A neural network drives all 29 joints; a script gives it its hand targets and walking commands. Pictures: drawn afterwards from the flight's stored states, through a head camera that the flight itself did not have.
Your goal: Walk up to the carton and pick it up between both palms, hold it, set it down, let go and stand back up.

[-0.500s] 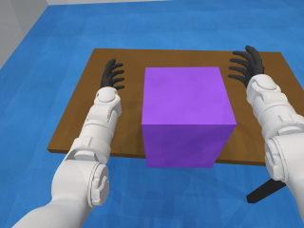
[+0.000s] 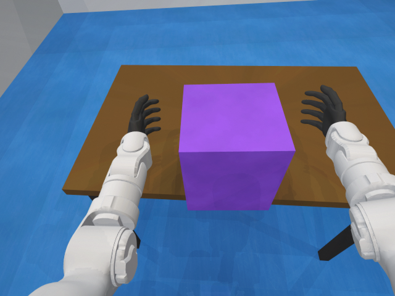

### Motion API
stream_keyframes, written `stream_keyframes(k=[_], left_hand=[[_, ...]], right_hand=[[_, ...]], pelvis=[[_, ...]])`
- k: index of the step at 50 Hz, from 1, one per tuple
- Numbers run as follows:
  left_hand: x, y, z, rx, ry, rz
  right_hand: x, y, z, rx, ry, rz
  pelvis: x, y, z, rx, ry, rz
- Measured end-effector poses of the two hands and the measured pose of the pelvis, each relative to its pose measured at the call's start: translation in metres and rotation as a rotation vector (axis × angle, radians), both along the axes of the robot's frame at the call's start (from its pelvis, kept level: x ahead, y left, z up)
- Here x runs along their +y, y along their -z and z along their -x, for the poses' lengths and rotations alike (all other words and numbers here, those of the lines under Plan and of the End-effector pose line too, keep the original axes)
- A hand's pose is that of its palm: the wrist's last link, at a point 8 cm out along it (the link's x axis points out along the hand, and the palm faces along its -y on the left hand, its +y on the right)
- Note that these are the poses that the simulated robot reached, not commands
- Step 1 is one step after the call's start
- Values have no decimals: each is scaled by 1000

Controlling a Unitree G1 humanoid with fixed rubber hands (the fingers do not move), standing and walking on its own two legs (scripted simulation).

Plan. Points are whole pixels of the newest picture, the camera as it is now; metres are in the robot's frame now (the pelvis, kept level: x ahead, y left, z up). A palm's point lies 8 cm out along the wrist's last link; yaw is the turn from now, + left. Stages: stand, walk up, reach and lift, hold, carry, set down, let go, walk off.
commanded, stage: set down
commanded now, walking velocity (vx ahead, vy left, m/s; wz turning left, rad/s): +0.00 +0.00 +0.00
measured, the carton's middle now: (228, 150) +0.46 -0.02 +0.00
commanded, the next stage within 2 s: none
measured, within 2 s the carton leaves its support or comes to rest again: neither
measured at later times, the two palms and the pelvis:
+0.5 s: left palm (134, 178) +0.35 +0.19 +0.03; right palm (337, 174) +0.37 -0.24 +0.04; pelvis +0.00 +0.00 +0.00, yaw +0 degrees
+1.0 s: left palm (130, 215) +0.29 +0.19 -0.03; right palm (334, 217) +0.30 -0.24 -0.02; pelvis +0.01 +0.00 +0.00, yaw +1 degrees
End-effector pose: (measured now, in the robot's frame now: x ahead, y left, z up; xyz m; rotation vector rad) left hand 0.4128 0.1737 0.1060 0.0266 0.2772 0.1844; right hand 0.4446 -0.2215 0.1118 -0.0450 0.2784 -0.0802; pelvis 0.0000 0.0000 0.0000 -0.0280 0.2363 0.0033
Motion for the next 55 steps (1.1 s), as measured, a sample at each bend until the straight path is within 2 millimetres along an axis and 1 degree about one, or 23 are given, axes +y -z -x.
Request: stream_keyframes(k=[7,11,18,25,33,37,42,48,55], left_hand=[[6,32,20,21,-6,-2],[7,45,29,17,0,-12],[12,58,45,-13,-5,-17],[13,77,63,6,2,-18],[10,97,80,25,21,-13],[11,104,87,25,27,-6],[15,113,97,33,20,-2],[20,126,117,61,8,-2],[21,141,142,123,6,0]], right_hand=[[-7,21,20,1,-10,9],[-9,32,28,-9,-20,11],[-12,53,46,-12,-33,17],[-19,77,70,11,-27,18],[-25,94,96,17,-13,17],[-24,104,107,35,-10,16],[-18,115,120,45,-15,5],[-13,126,136,45,-19,-10],[-19,141,160,103,-5,-10]], pelvis=[[2,0,2,-2,-2,-1],[3,0,0,0,-3,-1],[3,0,-2,3,-4,-3],[2,-1,-3,5,-5,-4],[2,-1,-5,8,-6,-6],[3,-1,-5,5,-7,-7],[4,-1,-7,2,-8,-8],[4,-2,-7,-10,-9,-10],[2,-3,-7,-32,-10,-11]])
